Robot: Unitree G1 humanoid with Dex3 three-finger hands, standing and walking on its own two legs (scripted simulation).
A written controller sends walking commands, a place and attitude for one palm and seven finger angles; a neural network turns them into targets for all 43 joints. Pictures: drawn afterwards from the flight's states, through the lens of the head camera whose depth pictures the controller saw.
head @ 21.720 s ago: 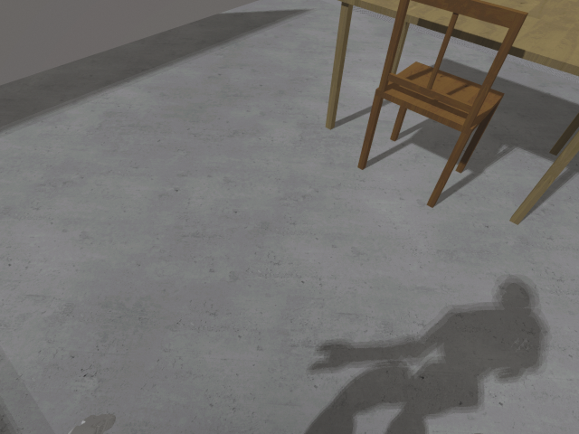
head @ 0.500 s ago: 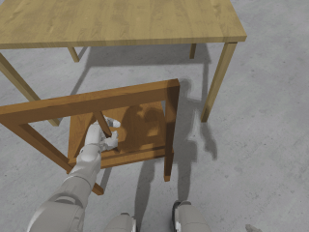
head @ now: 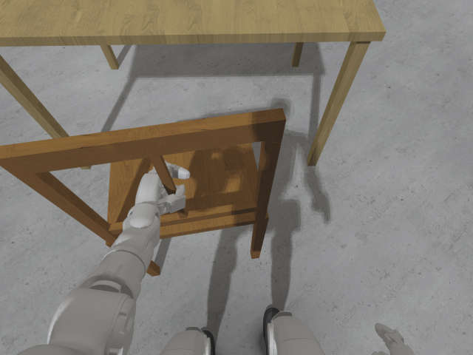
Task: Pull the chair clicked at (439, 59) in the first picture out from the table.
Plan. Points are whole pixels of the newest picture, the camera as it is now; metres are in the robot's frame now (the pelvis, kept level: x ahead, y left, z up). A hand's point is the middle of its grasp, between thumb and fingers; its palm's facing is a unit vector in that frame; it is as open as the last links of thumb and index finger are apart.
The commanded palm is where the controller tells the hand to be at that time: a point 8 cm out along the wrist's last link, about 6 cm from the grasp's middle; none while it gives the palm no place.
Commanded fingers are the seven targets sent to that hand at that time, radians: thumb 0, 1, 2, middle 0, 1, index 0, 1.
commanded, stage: step backward, pulling the chair out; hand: left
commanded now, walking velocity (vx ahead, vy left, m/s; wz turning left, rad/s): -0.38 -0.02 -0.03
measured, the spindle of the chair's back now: (171, 189) +0.42 +0.12 -0.07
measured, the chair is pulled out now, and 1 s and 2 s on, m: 0.30 0.51 0.66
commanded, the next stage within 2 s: stop walking, hand still on the chair in 1.04 s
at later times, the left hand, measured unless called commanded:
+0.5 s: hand (172, 243) +0.30 +0.11 -0.05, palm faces -0.08 -0.98 -0.18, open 5.0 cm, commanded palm +0.31 +0.17 -0.05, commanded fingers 0.00 0.90 0.90 -0.50 -1.45 -0.50 -1.45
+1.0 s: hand (165, 313) +0.19 +0.11 -0.05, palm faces -0.08 -0.98 -0.17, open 5.0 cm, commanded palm +0.20 +0.17 -0.04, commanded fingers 0.00 0.90 0.90 -0.50 -1.45 -0.50 -1.45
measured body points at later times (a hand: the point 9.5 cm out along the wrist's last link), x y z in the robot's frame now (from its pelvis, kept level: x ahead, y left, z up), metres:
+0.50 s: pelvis -0.07 +0.01 +0.01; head +0.01 +0.00 +0.45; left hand +0.30 +0.16 -0.04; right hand -0.01 -0.27 -0.12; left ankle -0.05 +0.13 -0.72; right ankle +0.01 -0.12 -0.71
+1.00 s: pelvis -0.18 +0.01 +0.01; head -0.10 +0.00 +0.45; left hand +0.19 +0.16 -0.04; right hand -0.11 -0.27 -0.12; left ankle -0.17 +0.15 -0.72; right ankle -0.12 -0.11 -0.71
